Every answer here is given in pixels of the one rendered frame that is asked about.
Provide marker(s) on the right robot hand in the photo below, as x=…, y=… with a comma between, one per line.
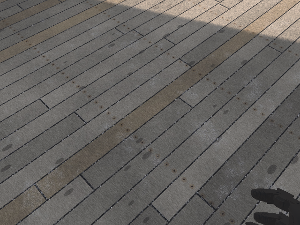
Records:
x=282, y=200

